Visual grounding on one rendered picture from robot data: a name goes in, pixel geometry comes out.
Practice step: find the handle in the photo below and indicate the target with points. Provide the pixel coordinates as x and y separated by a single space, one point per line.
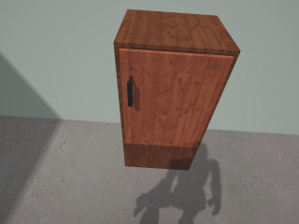
130 91

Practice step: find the cupboard door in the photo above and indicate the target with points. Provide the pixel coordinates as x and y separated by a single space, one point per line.
173 95

